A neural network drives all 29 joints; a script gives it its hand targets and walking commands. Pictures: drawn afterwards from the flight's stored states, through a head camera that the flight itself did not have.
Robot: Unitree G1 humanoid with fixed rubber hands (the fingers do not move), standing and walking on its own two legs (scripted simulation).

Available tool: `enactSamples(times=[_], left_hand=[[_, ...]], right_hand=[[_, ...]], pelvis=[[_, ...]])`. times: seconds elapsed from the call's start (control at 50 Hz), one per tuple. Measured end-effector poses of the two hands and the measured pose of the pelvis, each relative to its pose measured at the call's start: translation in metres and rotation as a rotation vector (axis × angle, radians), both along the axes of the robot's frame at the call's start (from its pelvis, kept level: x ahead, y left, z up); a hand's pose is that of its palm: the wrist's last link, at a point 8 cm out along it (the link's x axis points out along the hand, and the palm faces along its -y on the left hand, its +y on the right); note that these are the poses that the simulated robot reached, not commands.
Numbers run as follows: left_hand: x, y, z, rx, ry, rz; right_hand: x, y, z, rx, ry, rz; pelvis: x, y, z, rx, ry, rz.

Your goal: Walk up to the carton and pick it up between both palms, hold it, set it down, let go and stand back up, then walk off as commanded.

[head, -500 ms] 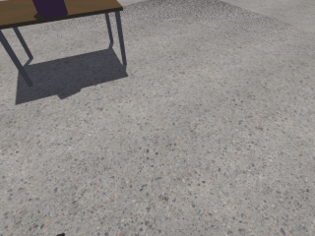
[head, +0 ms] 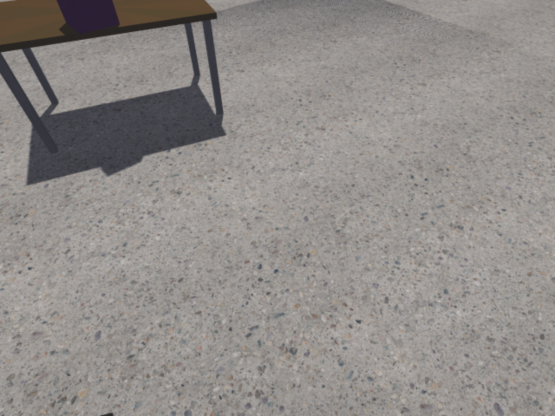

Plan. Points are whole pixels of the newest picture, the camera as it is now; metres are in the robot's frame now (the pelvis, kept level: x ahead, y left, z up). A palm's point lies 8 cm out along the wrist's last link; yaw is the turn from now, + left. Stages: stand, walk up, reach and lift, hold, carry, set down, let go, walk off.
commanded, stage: stand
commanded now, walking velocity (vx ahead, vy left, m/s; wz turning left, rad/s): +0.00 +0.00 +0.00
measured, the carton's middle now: out of the picture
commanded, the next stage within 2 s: walk up in 0.18 s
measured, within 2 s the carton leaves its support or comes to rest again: neither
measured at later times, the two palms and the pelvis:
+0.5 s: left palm out of the picture +0.08 +0.31 -0.10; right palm out of the picture +0.09 -0.27 -0.12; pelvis +0.00 +0.01 +0.00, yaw +0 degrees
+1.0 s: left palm out of the picture +0.21 +0.51 -0.11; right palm out of the picture +0.16 -0.14 -0.10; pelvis +0.13 +0.18 +0.00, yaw +7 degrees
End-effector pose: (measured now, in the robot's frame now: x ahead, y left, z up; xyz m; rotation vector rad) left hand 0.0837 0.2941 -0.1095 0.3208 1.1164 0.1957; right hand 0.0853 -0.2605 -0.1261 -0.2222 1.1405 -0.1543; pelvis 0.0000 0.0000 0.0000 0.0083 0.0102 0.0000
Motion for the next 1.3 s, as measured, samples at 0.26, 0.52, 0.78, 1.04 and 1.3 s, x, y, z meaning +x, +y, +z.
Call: enactSamples(times=[0.26,0.52,0.78,1.04,1.3], left_hand=[[0.001,0.0,0.0,0.001,0.002,0.0],[-0.013,0.027,0.006,0.017,-0.026,0.084],[0.042,0.169,-0.011,0.063,-0.089,0.164],[0.131,0.226,-0.003,-0.013,-0.067,0.153],[0.271,0.26,-0.016,0.03,-0.017,0.132]], right_hand=[[0.002,0.0,0.0,0.0,-0.002,0.001],[0.008,-0.006,0.009,-0.006,0.015,0.029],[0.04,0.053,0.013,-0.093,0.045,0.017],[0.091,0.13,0.033,-0.124,0.134,0.063],[0.224,0.155,0.01,-0.14,0.201,0.071]], pelvis=[[0.002,0.0,0.0,0.0,0.001,0.0],[0.006,0.01,0.002,-0.001,0.01,0.01],[0.067,0.107,-0.021,-0.064,-0.011,0.038],[0.145,0.185,-0.001,-0.02,-0.055,0.124],[0.29,0.21,-0.02,-0.011,0.007,0.13]])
